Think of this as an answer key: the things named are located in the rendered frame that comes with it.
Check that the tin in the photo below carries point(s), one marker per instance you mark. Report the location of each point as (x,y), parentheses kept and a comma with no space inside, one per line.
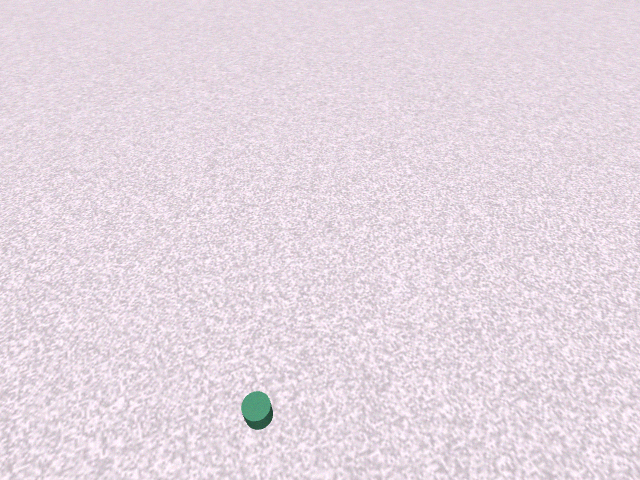
(257,410)

